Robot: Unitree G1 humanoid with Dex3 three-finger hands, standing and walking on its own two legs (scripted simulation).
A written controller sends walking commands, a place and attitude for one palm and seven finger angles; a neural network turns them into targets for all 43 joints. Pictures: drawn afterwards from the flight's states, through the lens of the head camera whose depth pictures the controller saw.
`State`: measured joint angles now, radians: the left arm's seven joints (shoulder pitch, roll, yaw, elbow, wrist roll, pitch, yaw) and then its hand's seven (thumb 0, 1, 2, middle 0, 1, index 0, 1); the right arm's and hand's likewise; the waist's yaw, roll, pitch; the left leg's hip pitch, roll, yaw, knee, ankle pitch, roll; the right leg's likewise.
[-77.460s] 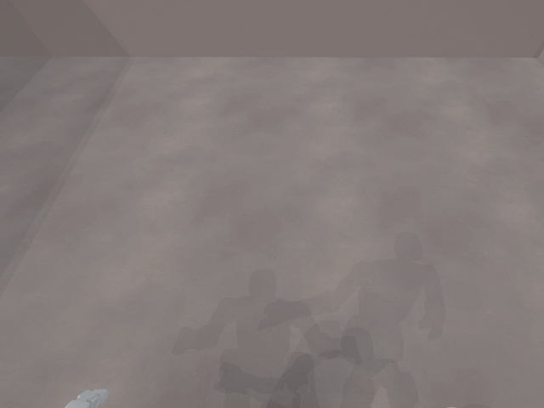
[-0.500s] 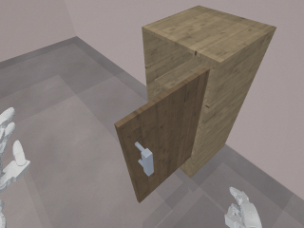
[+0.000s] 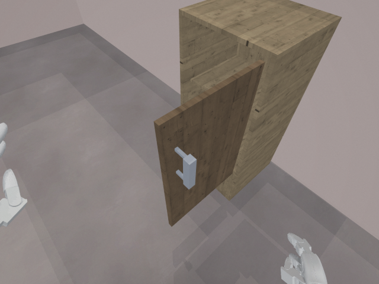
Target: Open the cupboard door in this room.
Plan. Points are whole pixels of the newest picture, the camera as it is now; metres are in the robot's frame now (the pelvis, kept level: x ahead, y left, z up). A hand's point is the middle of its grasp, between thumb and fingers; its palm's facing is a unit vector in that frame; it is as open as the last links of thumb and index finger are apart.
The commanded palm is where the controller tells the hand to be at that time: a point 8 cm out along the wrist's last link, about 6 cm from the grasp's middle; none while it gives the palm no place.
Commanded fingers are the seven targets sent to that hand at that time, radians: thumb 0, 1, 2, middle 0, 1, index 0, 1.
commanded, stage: step back with the hand held close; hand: left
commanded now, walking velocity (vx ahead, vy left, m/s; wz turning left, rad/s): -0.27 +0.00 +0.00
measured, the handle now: (184, 167) +0.41 +0.04 -0.04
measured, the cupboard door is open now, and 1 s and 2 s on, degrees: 91 91 91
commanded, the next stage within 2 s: stop stepping back and stand still in 0.82 s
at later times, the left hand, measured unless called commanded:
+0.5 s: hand out of the picture +0.13 +0.26 +0.17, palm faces +0.48 -0.71 -0.51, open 7.4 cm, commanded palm +0.07 +0.30 +0.18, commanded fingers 0.00 0.90 0.90 -0.20 -0.30 -0.20 -0.30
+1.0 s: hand out of the picture +0.07 +0.24 +0.17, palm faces +0.40 -0.82 -0.41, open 7.4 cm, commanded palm +0.01 +0.28 +0.18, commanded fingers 0.00 0.90 0.90 -0.20 -0.30 -0.20 -0.30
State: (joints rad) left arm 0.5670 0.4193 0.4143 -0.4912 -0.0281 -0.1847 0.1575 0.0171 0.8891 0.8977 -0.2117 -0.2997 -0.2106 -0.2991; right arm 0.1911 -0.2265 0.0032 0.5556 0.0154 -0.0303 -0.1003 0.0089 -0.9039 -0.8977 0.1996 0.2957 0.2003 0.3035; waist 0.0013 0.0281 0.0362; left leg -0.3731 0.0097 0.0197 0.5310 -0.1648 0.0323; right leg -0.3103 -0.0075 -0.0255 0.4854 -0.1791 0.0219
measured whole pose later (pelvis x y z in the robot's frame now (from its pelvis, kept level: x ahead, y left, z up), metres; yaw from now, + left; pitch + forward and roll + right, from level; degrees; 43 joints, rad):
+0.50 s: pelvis -0.06 -0.01 -0.02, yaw +3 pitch -1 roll -1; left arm 0.53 0.43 0.47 -0.55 -0.01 -0.24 0.16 0.02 0.89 0.90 -0.21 -0.30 -0.21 -0.30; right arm 0.17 -0.22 -0.01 0.60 -0.01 -0.11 -0.08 0.01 -0.90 -0.90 0.20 0.30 0.20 0.30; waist 0.00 0.00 0.07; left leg -0.54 0.02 0.03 0.70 -0.30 0.03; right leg -0.46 0.03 0.03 0.65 -0.19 0.01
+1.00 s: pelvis -0.15 -0.01 -0.01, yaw -3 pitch +3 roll -2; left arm 0.48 0.42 0.40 -0.56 -0.03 -0.24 0.16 0.02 0.89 0.90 -0.21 -0.30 -0.21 -0.30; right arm 0.13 -0.16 0.02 0.68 -0.02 -0.13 -0.05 0.01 -0.90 -0.90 0.20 0.30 0.20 0.30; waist 0.05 -0.03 0.00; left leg -0.57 0.04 0.06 0.66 -0.20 -0.04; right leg -0.14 0.02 0.07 0.53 -0.42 0.01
